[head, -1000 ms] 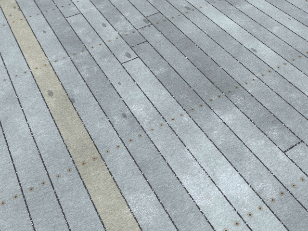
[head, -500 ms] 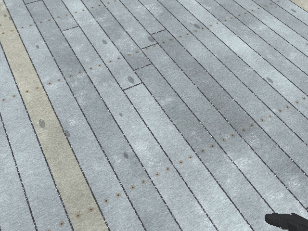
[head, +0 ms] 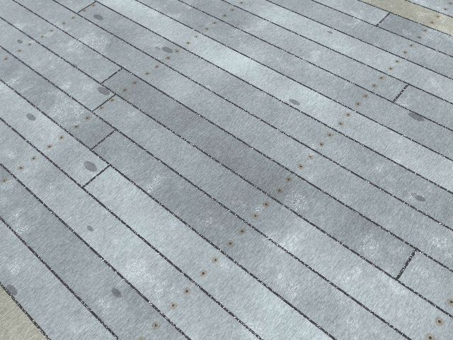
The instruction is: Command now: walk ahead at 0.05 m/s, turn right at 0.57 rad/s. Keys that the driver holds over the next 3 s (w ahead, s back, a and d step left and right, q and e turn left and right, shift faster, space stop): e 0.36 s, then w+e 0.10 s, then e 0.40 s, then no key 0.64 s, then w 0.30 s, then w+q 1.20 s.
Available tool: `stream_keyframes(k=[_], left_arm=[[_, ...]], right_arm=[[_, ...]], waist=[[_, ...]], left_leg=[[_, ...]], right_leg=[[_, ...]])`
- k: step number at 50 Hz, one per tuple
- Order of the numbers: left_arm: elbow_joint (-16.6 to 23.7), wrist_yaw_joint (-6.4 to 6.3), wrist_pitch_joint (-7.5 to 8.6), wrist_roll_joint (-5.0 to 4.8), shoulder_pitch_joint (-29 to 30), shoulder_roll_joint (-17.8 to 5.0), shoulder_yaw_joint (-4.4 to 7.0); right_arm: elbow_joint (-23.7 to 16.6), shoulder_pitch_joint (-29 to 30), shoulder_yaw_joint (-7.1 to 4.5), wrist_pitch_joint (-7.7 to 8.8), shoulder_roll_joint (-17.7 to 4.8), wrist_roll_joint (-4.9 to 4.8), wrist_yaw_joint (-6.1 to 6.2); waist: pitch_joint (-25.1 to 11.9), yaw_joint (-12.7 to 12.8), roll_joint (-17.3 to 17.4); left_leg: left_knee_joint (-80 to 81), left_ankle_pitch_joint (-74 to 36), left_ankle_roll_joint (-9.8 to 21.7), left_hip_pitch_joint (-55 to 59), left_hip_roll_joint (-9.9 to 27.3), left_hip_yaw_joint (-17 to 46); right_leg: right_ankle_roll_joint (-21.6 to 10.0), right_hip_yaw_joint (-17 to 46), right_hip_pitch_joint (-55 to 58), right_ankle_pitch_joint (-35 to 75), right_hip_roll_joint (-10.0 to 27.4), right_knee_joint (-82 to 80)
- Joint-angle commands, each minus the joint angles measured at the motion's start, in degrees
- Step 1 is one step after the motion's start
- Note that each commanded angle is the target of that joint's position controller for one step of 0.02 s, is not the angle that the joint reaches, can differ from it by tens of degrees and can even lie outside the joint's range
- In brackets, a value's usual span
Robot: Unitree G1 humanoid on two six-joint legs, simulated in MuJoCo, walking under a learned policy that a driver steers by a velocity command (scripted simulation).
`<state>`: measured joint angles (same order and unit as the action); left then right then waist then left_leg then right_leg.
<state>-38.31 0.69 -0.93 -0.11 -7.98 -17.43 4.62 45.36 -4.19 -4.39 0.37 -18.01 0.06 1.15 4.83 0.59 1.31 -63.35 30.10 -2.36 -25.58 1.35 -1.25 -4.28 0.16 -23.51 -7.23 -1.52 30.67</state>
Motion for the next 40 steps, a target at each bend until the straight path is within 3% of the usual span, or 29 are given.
stream_keyframes(k=[1, 3, 7, 10, 13, 16, 17, 18, 19, 20, 21, 22, 23, 25, 27, 31, 35, 37, 38, 39, 40], left_arm=[[4.0, -1.21, 0.74, -0.19, 0.0, -9.6, 2.41], [4.5, -1.78, 0.53, 0.29, 0.8, -9.0, 2.35], [4.5, -2.72, 0.03, -0.27, -0.5, -10.1, 2.88], [4.9, -2.64, -0.45, -0.02, 0.1, -10.0, 2.91], [5.0, -2.29, -0.89, -0.21, 0.2, -9.9, 2.83], [5.5, -2.51, -1.67, -1.08, 1.7, -9.5, 2.58], [5.6, -2.71, -1.83, -1.28, 0.8, -8.3, 2.22], [5.5, -2.58, -1.87, -0.80, -2.1, -5.0, 1.42], [7.5, -2.47, -1.13, -1.29, -0.9, -7.4, 2.32], [6.2, -2.41, -0.75, -0.50, -1.5, -11.6, 3.46], [5.2, -2.10, -0.90, -0.71, -2.1, -12.1, 3.91], [3.9, -2.09, -1.33, -0.46, -3.3, -10.3, 3.62], [4.2, -1.79, -1.40, -0.26, -2.9, -9.0, 3.19], [5.0, -1.29, -1.06, -0.85, -0.4, -6.9, 2.52], [6.5, -1.17, -0.74, -0.96, 2.6, -5.4, 1.91], [8.8, -0.12, -0.89, -0.75, 3.8, -3.7, 0.85], [9.5, 0.78, -1.75, -1.06, 2.4, -5.6, 1.60], [8.7, 0.98, -2.14, -1.01, -1.4, -6.1, 2.36], [7.3, 0.46, -2.13, -0.82, -5.9, -8.4, 3.54], [7.2, -0.69, -1.99, -0.85, -10.8, -14.3, 5.20], [9.1, -0.95, -1.16, 0.52, -9.2, -18.8, 5.26]], right_arm=[[-3.4, -0.9, -1.63, -0.38, -5.9, 0.46, 1.10], [-2.9, -2.6, -1.67, -0.32, -5.6, 0.19, 1.09], [-3.2, -0.7, -0.92, -0.12, -3.6, 0.16, 1.01], [-3.5, -0.2, -0.95, -0.02, -4.0, -0.24, 0.65], [-3.6, -0.7, -1.15, 0.68, -4.6, -0.49, 0.00], [-2.5, -5.1, -1.50, 1.51, -4.7, -0.56, -0.86], [-1.9, -7.1, -2.13, 1.52, -6.7, -0.05, -0.82], [-2.4, -7.4, -2.85, 1.05, -10.6, 0.93, -0.41], [-2.4, -6.2, -3.40, 0.85, -13.2, 2.80, -0.54], [-4.4, -3.4, -2.51, 1.18, -9.7, 2.54, -0.21], [-4.8, -1.5, -1.86, 1.28, -7.2, 1.48, 0.29], [-5.2, -1.2, -1.59, 1.43, -6.6, 0.27, 0.72], [-4.8, -2.1, -1.38, 1.56, -6.3, -0.45, 1.09], [-4.9, -3.7, -1.00, 1.50, -5.8, 0.35, 1.66], [-4.6, -6.1, -1.22, 1.20, -6.6, 0.77, 1.80], [-4.6, -6.7, -2.43, 0.37, -9.9, 0.10, 0.96], [-4.7, -6.1, -3.23, 0.31, -11.6, -1.47, -0.24], [-4.7, -4.6, -3.21, 0.56, -11.1, -2.80, -0.55], [-3.9, -6.6, -2.60, 0.96, -8.8, -2.70, -0.79], [-4.7, -8.6, -1.52, 1.26, -5.9, -0.27, -0.95], [-8.3, -7.2, 0.07, 1.55, -2.3, 2.27, -0.59]], waist=[[-11.4, -1.2, -7.5], [-12.0, -1.7, -8.5], [-12.9, -0.3, -7.4], [-11.7, 0.3, -9.3], [-11.0, 0.6, -10.5], [-10.9, -2.1, -10.3], [-11.2, -2.3, -7.9], [-11.9, -0.1, 4.2], [-8.3, 0.2, 17.1], [-7.2, 0.1, 10.5], [-6.1, 0.7, 8.1], [-5.6, 0.7, 7.9], [-4.2, -0.3, 7.8], [-2.1, -1.9, 6.1], [-2.4, -3.9, 6.2], [-4.6, -4.5, 7.9], [-5.9, -3.4, 8.9], [-7.3, -0.4, 7.7], [-10.0, 1.3, 3.8], [-14.0, 2.5, -8.3], [-17.4, 0.6, -20.0]], left_leg=[[-2.1, -4.7, -0.1, -7.9, 1.2, 5.2], [2.2, -6.8, -1.2, -5.5, 0.0, 5.3], [12.9, -9.7, -2.5, -3.0, -1.3, 5.9], [18.4, -10.3, -2.3, 0.0, -2.2, 6.4], [24.1, -9.4, -1.3, 2.5, -3.1, 6.7], [38.4, -16.4, 0.8, 10.5, -3.4, 5.2], [42.9, -20.4, 2.5, 16.3, 0.9, 7.5], [45.6, -24.3, 7.1, 22.0, 13.5, 18.4], [49.6, -23.6, 16.1, 18.1, 21.3, 31.6], [50.4, -15.3, 16.7, 17.1, 21.1, 29.6], [50.7, -7.6, 13.7, 16.9, 17.5, 24.6], [51.1, -3.6, 11.4, 19.0, 14.6, 21.4], [51.6, -3.5, 11.2, 20.5, 14.6, 20.0], [51.9, -11.5, 11.2, 20.0, 12.7, 13.6], [51.0, -20.6, 12.3, 22.7, 12.7, 9.7], [48.4, -32.9, 13.3, 22.5, 14.2, 3.9], [44.2, -38.6, 12.1, 21.1, 16.1, 1.5], [37.6, -40.5, 9.4, 20.1, 15.4, -0.9], [28.7, -40.4, 6.4, 16.2, 12.4, -4.5], [12.8, -21.9, 1.2, 2.9, 7.7, -7.9], [-1.5, 10.3, -2.0, -13.2, -0.9, -3.4]], right_leg=[[-10.4, 20.1, 13.5, 11.7, 14.5, -12.5], [-10.3, 18.3, 12.4, 13.1, 12.4, -12.4], [-9.3, 19.8, 12.6, 7.6, 11.1, -11.6], [-8.7, 23.0, 10.3, -0.5, 10.4, -12.3], [-8.1, 27.0, 11.0, -1.1, 10.2, -11.4], [-5.5, 28.0, 9.8, 1.0, 7.8, -8.0], [-2.9, 25.8, 5.9, -3.2, 5.2, -4.8], [0.5, 17.3, -1.7, -18.3, -1.2, 7.9], [3.0, 8.1, -12.3, -27.8, -6.8, 18.8], [4.2, 10.0, -13.5, -23.3, -2.1, 27.6], [4.6, 9.1, -14.6, -18.3, -1.3, 30.0], [5.6, 7.9, -16.5, -15.3, -0.7, 32.4], [6.5, 7.4, -19.5, -12.9, 0.3, 34.9], [7.8, 4.7, -19.4, -10.9, 1.1, 34.0], [9.4, 3.0, -19.2, -10.1, 2.3, 29.0], [9.5, -0.2, -10.9, -10.8, 4.2, 17.7], [6.5, -3.2, -2.5, -9.6, 3.0, 8.3], [3.6, -4.5, 5.3, -3.8, 1.3, -1.7], [1.4, -3.4, 15.0, 2.5, -0.1, -6.9], [-3.1, 11.3, 29.0, 21.3, 10.1, -8.3], [-16.7, 33.6, 33.2, 28.8, 24.0, -8.4]])
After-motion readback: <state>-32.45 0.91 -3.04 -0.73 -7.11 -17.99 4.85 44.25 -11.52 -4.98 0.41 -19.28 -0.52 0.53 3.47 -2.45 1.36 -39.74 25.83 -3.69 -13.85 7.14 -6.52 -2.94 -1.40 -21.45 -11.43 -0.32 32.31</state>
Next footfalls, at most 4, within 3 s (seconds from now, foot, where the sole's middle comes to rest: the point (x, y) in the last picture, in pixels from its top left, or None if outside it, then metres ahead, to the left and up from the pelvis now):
0.34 left None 0.11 0.14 -0.77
0.78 right None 0.08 -0.15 -0.77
1.20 left None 0.23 0.04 -0.77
2.18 left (316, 295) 0.54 -0.18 -0.77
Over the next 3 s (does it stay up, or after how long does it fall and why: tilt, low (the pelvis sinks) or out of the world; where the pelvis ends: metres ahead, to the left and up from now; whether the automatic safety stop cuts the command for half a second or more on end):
stays up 0.74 -0.34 0.01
